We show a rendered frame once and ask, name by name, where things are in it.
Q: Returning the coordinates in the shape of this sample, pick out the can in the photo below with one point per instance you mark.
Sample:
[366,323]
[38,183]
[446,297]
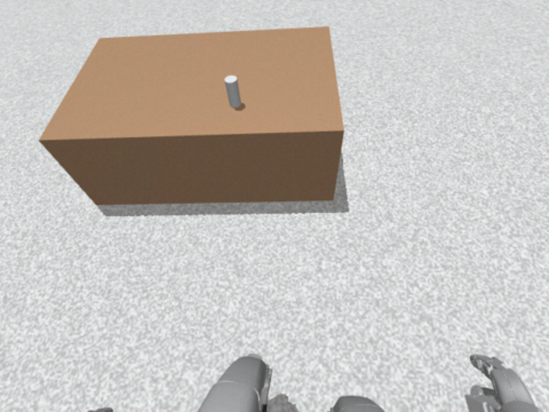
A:
[232,91]

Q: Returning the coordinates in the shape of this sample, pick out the right robot hand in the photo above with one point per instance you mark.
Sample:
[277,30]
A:
[506,384]

